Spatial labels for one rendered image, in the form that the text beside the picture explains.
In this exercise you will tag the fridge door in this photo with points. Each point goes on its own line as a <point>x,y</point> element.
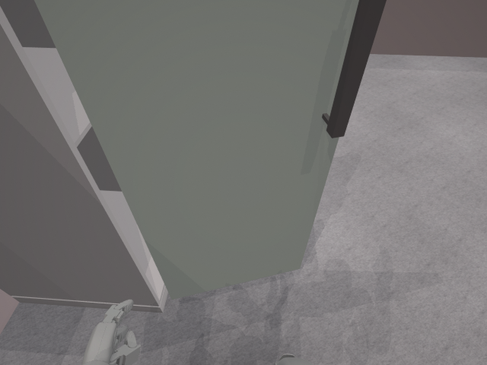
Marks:
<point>210,115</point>

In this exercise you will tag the handle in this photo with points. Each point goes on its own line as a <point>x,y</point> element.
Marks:
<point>366,22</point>

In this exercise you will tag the right robot shin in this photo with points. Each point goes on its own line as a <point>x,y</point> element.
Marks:
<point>286,355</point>

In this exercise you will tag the robot left hand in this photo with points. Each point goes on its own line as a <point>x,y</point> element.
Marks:
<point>106,337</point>

